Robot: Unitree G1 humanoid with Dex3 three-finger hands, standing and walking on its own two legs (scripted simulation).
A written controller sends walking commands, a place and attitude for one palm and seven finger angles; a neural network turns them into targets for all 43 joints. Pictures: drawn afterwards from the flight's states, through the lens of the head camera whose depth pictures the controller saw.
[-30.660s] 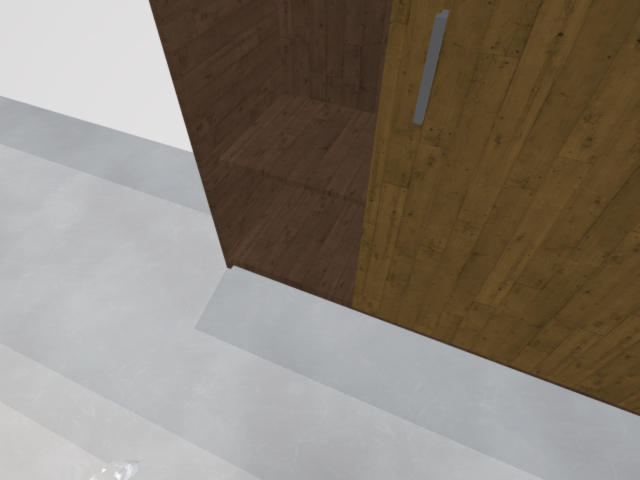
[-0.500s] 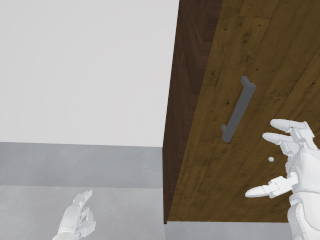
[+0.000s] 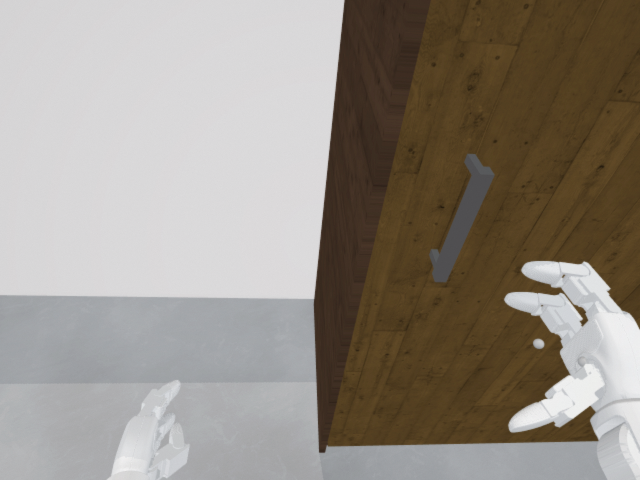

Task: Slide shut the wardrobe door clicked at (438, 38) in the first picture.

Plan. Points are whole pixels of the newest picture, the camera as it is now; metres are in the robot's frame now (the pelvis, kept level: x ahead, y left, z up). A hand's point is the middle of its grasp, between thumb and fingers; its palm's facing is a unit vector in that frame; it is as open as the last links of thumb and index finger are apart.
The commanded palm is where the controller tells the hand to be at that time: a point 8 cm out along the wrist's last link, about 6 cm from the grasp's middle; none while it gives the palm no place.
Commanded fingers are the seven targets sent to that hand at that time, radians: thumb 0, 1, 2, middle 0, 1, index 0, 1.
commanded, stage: draw the hand back to the body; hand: right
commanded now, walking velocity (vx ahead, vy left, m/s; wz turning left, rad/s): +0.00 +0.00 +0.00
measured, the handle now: (455, 222) +0.39 -0.17 +0.16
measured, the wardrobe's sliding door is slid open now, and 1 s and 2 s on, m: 0.00 0.00 0.00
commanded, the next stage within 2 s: step back with the hand held close in 1.40 s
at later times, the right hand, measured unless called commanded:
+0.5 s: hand (585, 354) +0.20 -0.25 +0.16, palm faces +0.39 +0.87 -0.29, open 13.7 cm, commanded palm +0.16 -0.28 +0.17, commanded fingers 0.00 0.01 -0.46 0.23 0.83 0.23 0.83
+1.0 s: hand (595, 338) +0.22 -0.26 +0.16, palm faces +0.44 +0.81 -0.38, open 8.9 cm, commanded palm +0.17 -0.30 +0.18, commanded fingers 0.00 -0.90 -0.90 0.20 0.30 0.20 0.30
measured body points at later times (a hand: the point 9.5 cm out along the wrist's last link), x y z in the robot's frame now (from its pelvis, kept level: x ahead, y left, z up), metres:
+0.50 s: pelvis +0.00 +0.00 +0.01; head -0.02 +0.01 +0.45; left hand +0.20 +0.21 -0.06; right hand +0.17 -0.29 +0.18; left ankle +0.01 +0.12 -0.74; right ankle +0.02 -0.14 -0.74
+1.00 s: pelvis +0.02 -0.01 +0.01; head +0.00 +0.01 +0.46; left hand +0.20 +0.22 -0.07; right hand +0.19 -0.30 +0.19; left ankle +0.01 +0.12 -0.74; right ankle +0.02 -0.14 -0.74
